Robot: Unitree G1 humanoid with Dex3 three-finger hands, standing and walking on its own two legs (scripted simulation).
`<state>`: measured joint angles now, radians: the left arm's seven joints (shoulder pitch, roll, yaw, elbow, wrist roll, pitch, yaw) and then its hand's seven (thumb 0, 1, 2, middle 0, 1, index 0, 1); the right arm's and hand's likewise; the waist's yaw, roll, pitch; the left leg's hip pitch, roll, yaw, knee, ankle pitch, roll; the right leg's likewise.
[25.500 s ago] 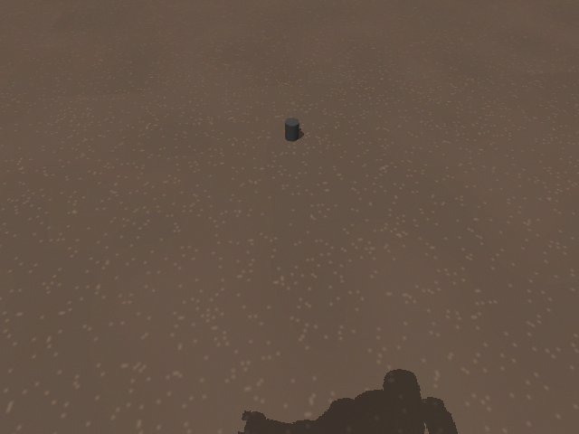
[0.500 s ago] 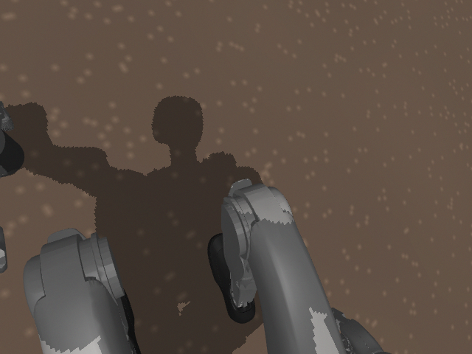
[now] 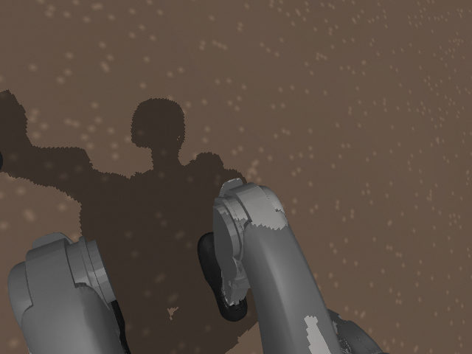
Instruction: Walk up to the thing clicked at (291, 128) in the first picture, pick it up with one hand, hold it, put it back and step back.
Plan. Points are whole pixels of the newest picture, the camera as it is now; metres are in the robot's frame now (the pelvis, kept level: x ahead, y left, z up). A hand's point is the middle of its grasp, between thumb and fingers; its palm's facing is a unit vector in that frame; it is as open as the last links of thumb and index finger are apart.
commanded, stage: open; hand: left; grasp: from above
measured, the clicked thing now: out of the picture +0.48 +0.30 -0.26
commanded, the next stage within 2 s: withdraw in 0.50 s
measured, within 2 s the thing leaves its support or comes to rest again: neither
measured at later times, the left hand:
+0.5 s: hand out of the picture +0.46 +0.29 -0.21, palm faces -0.47 -0.14 -0.87, open 13.9 cm
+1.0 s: hand out of the picture +0.48 +0.32 -0.10, palm faces -0.29 -0.06 -0.95, open 14.1 cm
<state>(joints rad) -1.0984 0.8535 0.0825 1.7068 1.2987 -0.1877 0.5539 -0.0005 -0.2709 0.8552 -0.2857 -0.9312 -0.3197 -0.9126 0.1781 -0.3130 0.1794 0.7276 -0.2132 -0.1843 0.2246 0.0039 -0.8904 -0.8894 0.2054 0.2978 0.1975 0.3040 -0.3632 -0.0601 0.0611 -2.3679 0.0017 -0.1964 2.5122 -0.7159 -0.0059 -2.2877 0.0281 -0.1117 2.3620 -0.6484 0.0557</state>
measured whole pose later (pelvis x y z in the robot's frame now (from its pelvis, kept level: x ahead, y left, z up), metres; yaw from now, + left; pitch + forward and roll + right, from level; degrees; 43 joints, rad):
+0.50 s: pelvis +0.00 +0.00 +0.00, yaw +1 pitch +33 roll -11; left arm -1.08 0.83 0.10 1.65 1.27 -0.17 0.50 0.00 -0.51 1.05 -0.09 -1.04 -0.07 -1.05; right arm 0.16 -0.31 0.18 0.70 -0.20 -0.15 0.23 0.00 -0.89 -0.89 0.21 0.30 0.20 0.30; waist -0.35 -0.05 0.07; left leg -2.36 0.00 -0.20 2.49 -0.72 -0.02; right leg -2.28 0.02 -0.11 2.36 -0.66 0.05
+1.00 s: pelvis +0.01 +0.00 +0.03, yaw +3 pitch +36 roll -9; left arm -0.96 0.71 0.07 1.31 1.19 -0.04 0.40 0.00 -0.56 1.01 -0.10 -1.04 -0.09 -1.05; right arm 0.19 -0.27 0.07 0.73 -0.12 -0.06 0.21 0.01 -0.91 -0.90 0.21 0.30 0.20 0.30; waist -0.27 0.03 -0.10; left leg -2.30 0.00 -0.14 2.39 -0.73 -0.01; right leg -2.25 0.01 -0.07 2.29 -0.68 0.04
